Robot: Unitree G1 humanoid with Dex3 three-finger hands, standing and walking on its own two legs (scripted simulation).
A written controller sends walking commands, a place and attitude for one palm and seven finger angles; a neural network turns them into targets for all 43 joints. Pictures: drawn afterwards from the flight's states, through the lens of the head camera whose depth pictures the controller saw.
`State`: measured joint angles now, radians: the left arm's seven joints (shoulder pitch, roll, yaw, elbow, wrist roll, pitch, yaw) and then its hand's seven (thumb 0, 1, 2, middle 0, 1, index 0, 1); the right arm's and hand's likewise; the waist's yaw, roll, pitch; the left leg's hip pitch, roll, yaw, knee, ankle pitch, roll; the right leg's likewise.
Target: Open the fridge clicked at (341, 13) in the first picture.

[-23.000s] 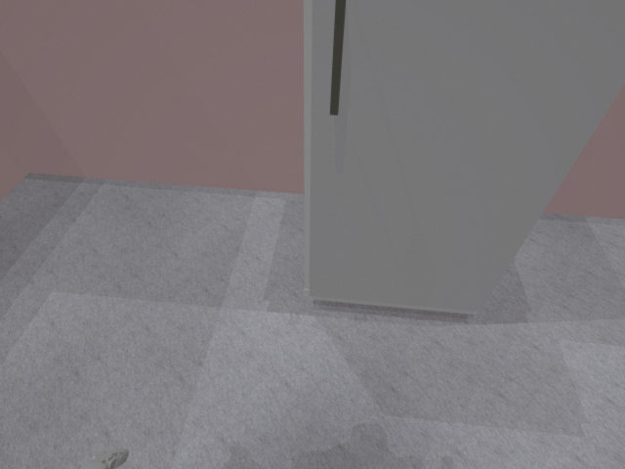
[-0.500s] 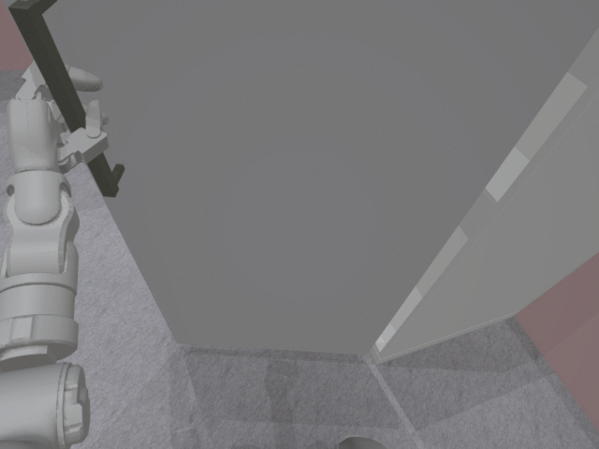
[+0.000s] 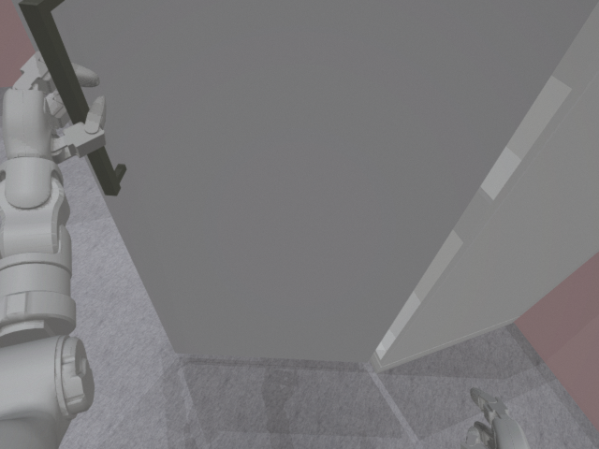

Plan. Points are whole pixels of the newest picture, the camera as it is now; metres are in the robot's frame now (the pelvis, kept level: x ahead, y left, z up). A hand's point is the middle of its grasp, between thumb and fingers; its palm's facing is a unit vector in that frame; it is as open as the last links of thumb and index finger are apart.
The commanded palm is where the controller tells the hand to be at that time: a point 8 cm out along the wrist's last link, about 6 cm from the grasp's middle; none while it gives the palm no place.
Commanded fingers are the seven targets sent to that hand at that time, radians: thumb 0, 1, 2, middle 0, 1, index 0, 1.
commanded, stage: loosen the grip on the handle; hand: left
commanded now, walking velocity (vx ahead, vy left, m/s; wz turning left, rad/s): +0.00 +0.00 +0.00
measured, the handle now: (87, 108) +0.45 +0.30 +0.21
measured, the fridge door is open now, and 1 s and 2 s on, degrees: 69 66 66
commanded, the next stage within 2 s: slip the hand off the handle in 0.52 s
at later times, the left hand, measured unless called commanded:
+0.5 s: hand (96, 133) +0.43 +0.29 +0.18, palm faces +0.44 -0.88 -0.19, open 14.1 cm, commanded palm +0.37 +0.33 +0.19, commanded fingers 0.00 -0.55 0.20 -0.25 -1.15 -0.25 -1.15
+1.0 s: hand (45, 133) +0.41 +0.34 +0.19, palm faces +0.49 -0.85 -0.19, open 14.7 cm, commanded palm +0.37 +0.38 +0.20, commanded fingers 0.00 -0.55 0.20 -0.25 -1.15 -0.25 -1.15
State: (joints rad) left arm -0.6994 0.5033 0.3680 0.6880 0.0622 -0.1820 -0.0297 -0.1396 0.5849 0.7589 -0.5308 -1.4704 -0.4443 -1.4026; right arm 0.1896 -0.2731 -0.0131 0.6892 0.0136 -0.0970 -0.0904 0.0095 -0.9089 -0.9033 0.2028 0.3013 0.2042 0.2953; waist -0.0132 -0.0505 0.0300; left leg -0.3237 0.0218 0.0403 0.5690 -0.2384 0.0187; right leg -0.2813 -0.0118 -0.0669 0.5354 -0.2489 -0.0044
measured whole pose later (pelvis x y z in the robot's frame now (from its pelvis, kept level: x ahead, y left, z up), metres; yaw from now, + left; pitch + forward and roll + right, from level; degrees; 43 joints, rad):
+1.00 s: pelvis +0.04 -0.02 +0.00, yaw +0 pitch +7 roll -1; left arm -0.52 0.62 0.56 0.65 -0.07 -0.17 -0.13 -0.01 -0.55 0.20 -0.26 -1.15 -0.25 -1.15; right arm 0.25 -0.27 0.01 0.67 0.02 -0.06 -0.12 0.01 -0.91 -0.90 0.21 0.30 0.21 0.30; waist 0.00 0.00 -0.05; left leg -0.42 0.04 0.02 0.62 -0.32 -0.01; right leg -0.38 0.01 -0.07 0.59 -0.33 -0.03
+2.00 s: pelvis +0.02 +0.00 +0.00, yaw +2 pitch +0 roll -1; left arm -0.08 0.46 0.50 0.04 -0.17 -0.07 -0.10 -0.01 -0.56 0.20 -0.26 -1.15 -0.25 -1.15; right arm 0.17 -0.21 0.08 0.64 0.01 -0.16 -0.14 0.01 -0.90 -0.90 0.21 0.30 0.21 0.30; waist 0.08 0.00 -0.04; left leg -0.32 0.00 0.02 0.59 -0.28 0.02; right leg -0.26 -0.02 -0.07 0.56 -0.29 0.00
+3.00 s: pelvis +0.05 +0.00 +0.00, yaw +1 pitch -1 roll -1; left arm 0.05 0.53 0.59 0.02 -0.41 0.24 -0.43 -0.01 -0.55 0.20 -0.26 -1.15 -0.25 -1.15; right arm 0.23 -0.25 0.07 0.59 0.08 -0.21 -0.15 0.01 -0.90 -0.90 0.21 0.30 0.21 0.30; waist 0.05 0.04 -0.08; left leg -0.23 0.01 0.03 0.56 -0.31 0.02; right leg -0.17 -0.01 -0.06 0.50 -0.31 0.00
